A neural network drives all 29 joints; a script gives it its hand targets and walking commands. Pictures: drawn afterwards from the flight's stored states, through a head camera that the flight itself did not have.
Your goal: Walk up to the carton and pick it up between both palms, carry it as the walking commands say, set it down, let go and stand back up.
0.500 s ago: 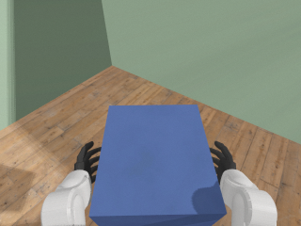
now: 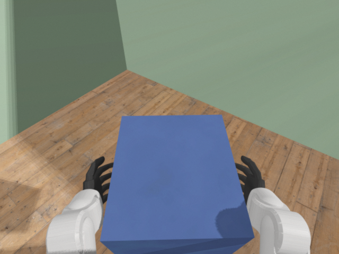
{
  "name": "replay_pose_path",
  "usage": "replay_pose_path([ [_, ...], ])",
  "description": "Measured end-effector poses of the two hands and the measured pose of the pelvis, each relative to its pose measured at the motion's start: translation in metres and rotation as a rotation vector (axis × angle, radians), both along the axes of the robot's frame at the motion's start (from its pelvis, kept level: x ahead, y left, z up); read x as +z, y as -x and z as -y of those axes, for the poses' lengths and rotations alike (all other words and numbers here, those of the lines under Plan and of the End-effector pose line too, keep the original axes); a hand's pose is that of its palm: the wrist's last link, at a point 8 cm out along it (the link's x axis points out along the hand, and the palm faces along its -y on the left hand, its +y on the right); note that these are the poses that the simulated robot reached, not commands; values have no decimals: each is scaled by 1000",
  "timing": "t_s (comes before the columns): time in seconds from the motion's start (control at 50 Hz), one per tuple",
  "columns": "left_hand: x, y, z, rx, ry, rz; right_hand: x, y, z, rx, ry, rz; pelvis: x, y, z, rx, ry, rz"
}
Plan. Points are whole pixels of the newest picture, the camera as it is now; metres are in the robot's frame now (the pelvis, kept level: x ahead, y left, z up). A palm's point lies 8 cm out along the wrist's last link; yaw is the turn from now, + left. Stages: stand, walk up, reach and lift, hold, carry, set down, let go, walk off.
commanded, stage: carry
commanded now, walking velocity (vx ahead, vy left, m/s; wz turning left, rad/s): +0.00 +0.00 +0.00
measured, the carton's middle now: (173, 190) +0.27 +0.00 +0.02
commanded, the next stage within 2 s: hold in 1.64 s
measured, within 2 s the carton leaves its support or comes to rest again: neither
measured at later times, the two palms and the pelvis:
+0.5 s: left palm (93, 189) +0.25 +0.17 +0.08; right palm (246, 189) +0.24 -0.16 +0.07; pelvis +0.01 +0.01 +0.00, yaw +0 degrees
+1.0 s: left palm (99, 186) +0.27 +0.16 +0.05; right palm (242, 186) +0.26 -0.16 +0.05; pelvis +0.00 +0.01 +0.00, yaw -1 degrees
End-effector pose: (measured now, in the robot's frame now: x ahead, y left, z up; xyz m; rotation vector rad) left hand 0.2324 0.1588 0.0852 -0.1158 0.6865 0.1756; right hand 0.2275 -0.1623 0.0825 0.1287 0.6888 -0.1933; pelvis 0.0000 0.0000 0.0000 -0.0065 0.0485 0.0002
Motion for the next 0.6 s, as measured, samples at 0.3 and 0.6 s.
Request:
replay_pose_path([
  [0.3,-4,-11,-5,-3,5,1,-3,-10,-5,-2,7,1,-1,-7,-5,1,4,1],
  [0.6,-14,-20,-6,-14,-6,-16,-14,-16,-6,4,9,-15,-1,-6,-8,-6,3,5],
])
